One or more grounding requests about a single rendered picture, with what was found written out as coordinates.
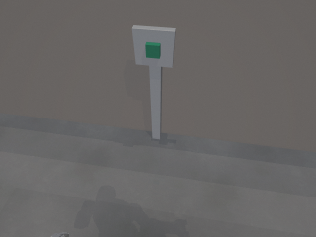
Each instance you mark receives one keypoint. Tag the button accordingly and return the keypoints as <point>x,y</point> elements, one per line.
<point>153,50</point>

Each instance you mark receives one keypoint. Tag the panel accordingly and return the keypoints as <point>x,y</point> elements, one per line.
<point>166,37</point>

